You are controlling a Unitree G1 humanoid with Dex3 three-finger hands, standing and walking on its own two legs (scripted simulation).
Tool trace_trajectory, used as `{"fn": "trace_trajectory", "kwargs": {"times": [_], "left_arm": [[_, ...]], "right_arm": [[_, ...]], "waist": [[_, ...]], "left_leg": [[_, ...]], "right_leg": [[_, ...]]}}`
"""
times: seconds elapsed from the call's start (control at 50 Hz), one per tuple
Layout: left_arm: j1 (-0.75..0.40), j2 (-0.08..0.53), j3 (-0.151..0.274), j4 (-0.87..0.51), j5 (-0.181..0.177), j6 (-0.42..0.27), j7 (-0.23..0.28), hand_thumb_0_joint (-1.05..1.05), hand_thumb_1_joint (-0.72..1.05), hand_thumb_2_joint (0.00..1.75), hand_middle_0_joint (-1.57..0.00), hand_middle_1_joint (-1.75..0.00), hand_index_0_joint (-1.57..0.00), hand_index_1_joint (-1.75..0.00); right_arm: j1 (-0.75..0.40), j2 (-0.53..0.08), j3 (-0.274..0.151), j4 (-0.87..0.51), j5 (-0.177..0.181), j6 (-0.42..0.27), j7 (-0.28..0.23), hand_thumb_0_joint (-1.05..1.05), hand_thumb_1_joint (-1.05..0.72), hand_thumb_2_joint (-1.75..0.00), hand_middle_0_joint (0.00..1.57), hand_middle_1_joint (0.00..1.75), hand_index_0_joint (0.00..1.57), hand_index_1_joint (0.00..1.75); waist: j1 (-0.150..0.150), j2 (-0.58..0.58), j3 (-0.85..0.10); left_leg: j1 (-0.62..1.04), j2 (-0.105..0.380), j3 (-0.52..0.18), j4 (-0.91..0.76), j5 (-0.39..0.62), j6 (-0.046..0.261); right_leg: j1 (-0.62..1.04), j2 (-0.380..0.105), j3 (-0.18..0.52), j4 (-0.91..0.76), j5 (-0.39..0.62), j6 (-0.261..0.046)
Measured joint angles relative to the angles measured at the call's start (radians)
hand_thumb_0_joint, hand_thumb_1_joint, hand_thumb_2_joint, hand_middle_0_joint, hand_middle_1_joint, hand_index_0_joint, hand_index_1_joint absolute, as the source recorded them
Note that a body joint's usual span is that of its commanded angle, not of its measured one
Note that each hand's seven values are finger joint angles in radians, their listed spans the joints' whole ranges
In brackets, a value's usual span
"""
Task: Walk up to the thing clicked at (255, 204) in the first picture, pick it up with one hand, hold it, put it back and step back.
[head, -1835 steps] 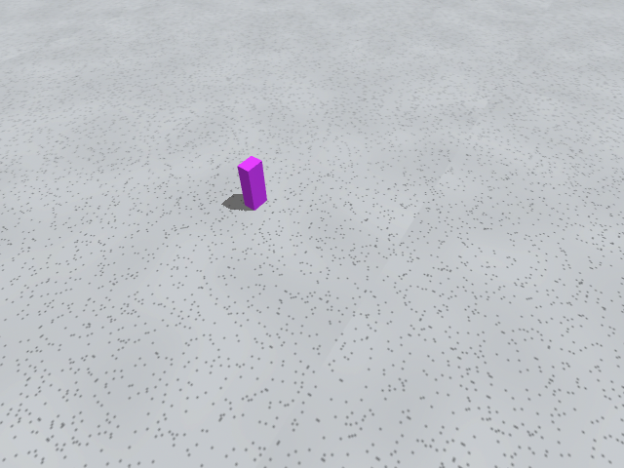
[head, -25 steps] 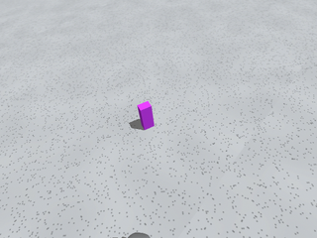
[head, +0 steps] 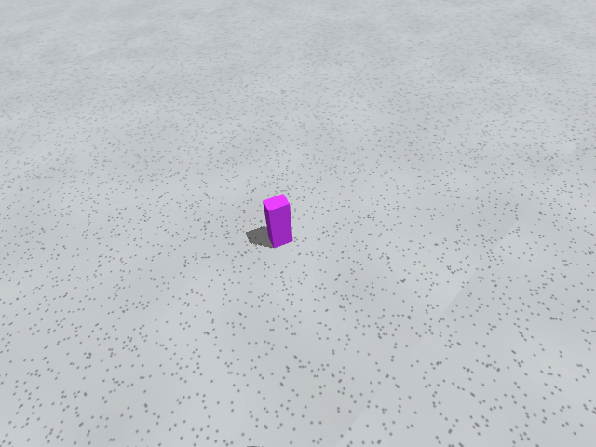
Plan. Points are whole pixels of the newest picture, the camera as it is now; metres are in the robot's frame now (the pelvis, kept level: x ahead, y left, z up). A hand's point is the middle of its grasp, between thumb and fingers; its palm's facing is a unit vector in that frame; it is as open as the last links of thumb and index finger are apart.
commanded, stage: step back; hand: left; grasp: from the side
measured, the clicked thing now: (278, 222) +1.03 +0.15 -0.65
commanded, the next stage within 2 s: stand in 0.40 s
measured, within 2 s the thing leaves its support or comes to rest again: neither
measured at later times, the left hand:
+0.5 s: hand out of the picture +0.11 +0.30 -0.15, palm faces +0.03 -0.93 -0.36, open 7.4 cm
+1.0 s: hand out of the picture +0.09 +0.29 -0.14, palm faces +0.00 -0.94 -0.34, open 7.4 cm
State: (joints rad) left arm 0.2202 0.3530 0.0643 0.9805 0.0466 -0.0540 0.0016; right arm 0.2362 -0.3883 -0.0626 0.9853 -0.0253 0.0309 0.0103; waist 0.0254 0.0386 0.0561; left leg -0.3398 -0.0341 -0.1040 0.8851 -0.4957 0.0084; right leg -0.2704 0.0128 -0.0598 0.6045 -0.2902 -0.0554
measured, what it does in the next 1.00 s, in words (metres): steps on the spot: left foot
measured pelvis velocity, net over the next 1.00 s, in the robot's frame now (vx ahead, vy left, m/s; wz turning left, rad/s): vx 0.02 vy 0.03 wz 0.02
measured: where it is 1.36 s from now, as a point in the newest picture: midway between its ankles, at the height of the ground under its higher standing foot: outside the picture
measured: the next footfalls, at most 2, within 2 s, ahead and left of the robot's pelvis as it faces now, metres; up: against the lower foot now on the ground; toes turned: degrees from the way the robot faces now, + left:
left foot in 0.22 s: +0.10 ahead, +0.17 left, +0.00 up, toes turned +2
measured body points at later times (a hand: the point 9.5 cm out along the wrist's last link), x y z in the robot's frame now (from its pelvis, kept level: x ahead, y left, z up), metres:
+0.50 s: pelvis +0.04 +0.03 +0.01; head +0.06 +0.04 +0.45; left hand +0.11 +0.35 -0.12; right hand +0.16 -0.25 -0.12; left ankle +0.06 +0.17 -0.73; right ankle +0.03 -0.10 -0.73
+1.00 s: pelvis +0.02 +0.03 +0.02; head +0.03 +0.03 +0.47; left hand +0.09 +0.33 -0.11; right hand +0.11 -0.27 -0.11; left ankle +0.06 +0.17 -0.73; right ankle +0.03 -0.10 -0.73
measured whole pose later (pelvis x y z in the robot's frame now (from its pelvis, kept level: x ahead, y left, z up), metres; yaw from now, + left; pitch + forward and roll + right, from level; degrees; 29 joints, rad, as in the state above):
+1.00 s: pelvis +0.02 +0.03 +0.02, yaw +1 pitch -3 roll +0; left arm 0.10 0.35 0.00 1.15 0.01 -0.02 -0.01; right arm 0.10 -0.35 -0.01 1.15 -0.01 -0.01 0.02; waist 0.00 0.01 0.06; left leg -0.16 0.04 0.00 0.34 -0.12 -0.03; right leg -0.10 -0.02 -0.03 0.34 -0.19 0.01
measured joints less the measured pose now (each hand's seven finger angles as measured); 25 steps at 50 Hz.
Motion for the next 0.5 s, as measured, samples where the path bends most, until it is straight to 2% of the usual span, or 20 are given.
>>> {"fn": "trace_trajectory", "kwargs": {"times": [0.08, 0.18, 0.22, 0.24, 0.28, 0.34, 0.4, 0.5], "left_arm": [[-0.003, -0.022, -0.012, -0.002, -0.008, -0.009, 0.003, 0.01, 0.90, 0.89, -0.21, -0.30, -0.21, -0.30], [-0.023, -0.010, -0.015, -0.003, -0.015, -0.001, 0.006, 0.01, 0.90, 0.89, -0.21, -0.30, -0.21, -0.30], [-0.036, -0.001, -0.017, -0.007, -0.022, 0.009, 0.009, 0.01, 0.90, 0.89, -0.21, -0.30, -0.21, -0.30], [-0.044, 0.005, -0.018, -0.009, -0.025, 0.015, 0.010, 0.01, 0.90, 0.89, -0.21, -0.30, -0.21, -0.30], [-0.063, 0.018, -0.016, -0.009, -0.033, 0.030, 0.014, 0.01, 0.90, 0.89, -0.21, -0.30, -0.21, -0.30], [-0.080, 0.027, -0.021, 0.005, -0.043, 0.044, 0.016, 0.01, 0.90, 0.89, -0.21, -0.30, -0.21, -0.30], [-0.090, 0.028, -0.025, 0.026, -0.039, 0.039, 0.014, 0.01, 0.90, 0.89, -0.21, -0.30, -0.21, -0.30], [-0.102, 0.016, -0.047, 0.075, -0.041, 0.035, 0.004, 0.01, 0.90, 0.89, -0.21, -0.30, -0.21, -0.30]], "right_arm": [[-0.011, -0.013, 0.003, 0.003, 0.000, -0.013, 0.002, 0.00, -0.91, -0.89, 0.20, 0.30, 0.20, 0.30], [-0.035, -0.007, 0.009, 0.010, 0.000, -0.019, 0.001, 0.00, -0.91, -0.89, 0.20, 0.30, 0.20, 0.30], [-0.045, -0.002, 0.010, 0.015, -0.001, -0.023, -0.002, 0.00, -0.91, -0.89, 0.20, 0.30, 0.20, 0.30], [-0.053, 0.003, 0.009, 0.019, -0.003, -0.026, -0.005, 0.00, -0.91, -0.89, 0.20, 0.30, 0.20, 0.30], [-0.075, 0.024, 0.011, 0.028, -0.006, -0.028, -0.009, 0.00, -0.91, -0.89, 0.20, 0.30, 0.20, 0.30], [-0.103, 0.040, 0.025, 0.030, -0.002, -0.026, -0.005, 0.00, -0.91, -0.89, 0.20, 0.30, 0.20, 0.30], [-0.136, 0.051, 0.035, 0.041, 0.001, -0.018, -0.005, 0.00, -0.91, -0.89, 0.21, 0.30, 0.20, 0.30], [-0.163, 0.057, 0.052, 0.059, 0.009, -0.042, 0.001, 0.00, -0.91, -0.89, 0.21, 0.30, 0.20, 0.30]], "waist": [[0.007, 0.016, 0.009], [0.005, 0.002, 0.036], [0.001, -0.007, 0.044], [-0.001, -0.017, 0.051], [0.007, -0.052, 0.066], [0.004, -0.054, 0.056], [0.002, -0.042, 0.046], [-0.002, -0.041, 0.025]], "left_leg": [[-0.048, 0.011, -0.013, 0.018, 0.049, -0.006], [-0.016, 0.055, 0.038, -0.162, 0.101, -0.014], [0.023, 0.059, 0.071, -0.267, 0.193, -0.008], [0.034, 0.052, 0.078, -0.295, 0.257, -0.017], [0.038, 0.034, 0.101, -0.285, 0.249, -0.028], [0.020, 0.050, 0.101, -0.253, 0.216, -0.024], [0.022, 0.072, 0.095, -0.248, 0.208, -0.029], [0.074, 0.069, 0.095, -0.326, 0.240, -0.031]], "right_leg": [[0.033, -0.011, -0.007, -0.045, 0.008, 0.013], [0.033, -0.040, -0.012, -0.012, -0.027, 0.029], [0.019, -0.055, -0.017, 0.031, -0.056, 0.041], [0.012, -0.065, -0.016, 0.059, -0.074, 0.048], [-0.002, -0.086, 0.008, 0.095, -0.089, 0.055], [0.003, -0.057, 0.033, 0.076, -0.108, 0.042], [0.029, -0.034, 0.030, 0.023, -0.061, 0.062], [0.084, -0.036, 0.027, -0.061, -0.028, 0.069]]}}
